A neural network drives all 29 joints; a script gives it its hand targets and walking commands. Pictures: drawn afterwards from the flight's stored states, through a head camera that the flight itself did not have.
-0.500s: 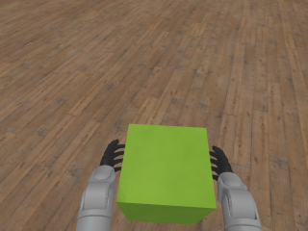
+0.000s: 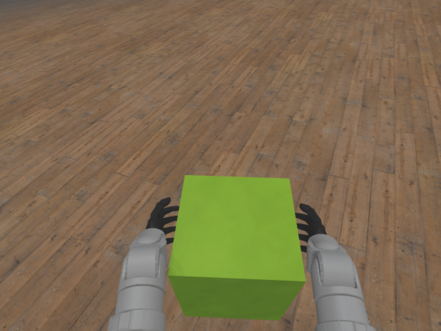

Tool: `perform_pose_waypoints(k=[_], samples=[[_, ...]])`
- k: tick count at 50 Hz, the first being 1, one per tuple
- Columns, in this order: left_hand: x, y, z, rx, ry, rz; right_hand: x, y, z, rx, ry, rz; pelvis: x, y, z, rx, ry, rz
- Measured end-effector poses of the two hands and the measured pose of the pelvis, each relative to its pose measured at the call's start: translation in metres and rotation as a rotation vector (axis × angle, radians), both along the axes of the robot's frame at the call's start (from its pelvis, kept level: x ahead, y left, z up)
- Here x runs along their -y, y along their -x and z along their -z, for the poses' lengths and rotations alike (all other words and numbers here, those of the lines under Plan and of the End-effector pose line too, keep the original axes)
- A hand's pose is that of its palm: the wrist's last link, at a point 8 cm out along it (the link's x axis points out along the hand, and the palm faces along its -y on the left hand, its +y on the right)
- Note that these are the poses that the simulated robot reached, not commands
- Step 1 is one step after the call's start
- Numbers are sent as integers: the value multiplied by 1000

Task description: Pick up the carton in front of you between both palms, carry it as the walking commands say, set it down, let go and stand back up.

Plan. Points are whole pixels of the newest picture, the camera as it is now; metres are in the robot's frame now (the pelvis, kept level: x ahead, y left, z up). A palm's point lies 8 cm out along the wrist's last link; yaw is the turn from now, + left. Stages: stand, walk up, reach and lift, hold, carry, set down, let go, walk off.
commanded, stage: hold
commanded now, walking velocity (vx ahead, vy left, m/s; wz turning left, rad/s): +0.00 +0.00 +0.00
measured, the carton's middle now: (234, 250) +0.31 +0.01 -0.04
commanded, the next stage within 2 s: set down in 0.20 s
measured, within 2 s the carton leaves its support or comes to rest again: neither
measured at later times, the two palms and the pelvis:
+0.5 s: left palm (167, 233) +0.31 +0.13 +0.04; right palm (319, 230) +0.32 -0.16 +0.02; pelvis -0.01 -0.03 -0.01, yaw +3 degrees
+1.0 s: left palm (192, 256) +0.38 +0.12 -0.18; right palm (303, 260) +0.38 -0.17 -0.21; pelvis -0.02 +0.02 -0.11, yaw +1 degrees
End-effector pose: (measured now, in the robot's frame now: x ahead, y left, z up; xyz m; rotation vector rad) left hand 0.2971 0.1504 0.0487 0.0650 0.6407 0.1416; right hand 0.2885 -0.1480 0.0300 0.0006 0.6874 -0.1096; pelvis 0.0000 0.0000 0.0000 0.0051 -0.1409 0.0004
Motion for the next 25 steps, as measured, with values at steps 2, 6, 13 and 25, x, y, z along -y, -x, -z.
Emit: perform_pose_waypoints(k=[2, 6, 13, 25], samples=[[3, 3, -1, 4, 1, -10, 3, 0, -1, 4, -2, -8, 5, 2, 0, 2, -1, -4], [7, 7, -5, 22, 4, -29, 7, -3, -6, 21, -2, -25, 15, 4, 1, 7, 0, -19], [13, 8, -5, 17, 7, -48, 13, -8, -9, 16, -13, -37, 27, 4, 1, 18, 1, -33], [16, -15, 13, -7, 22, -72, 15, -33, 12, -11, -59, -15, 26, 6, 9, 6, 15, -43]])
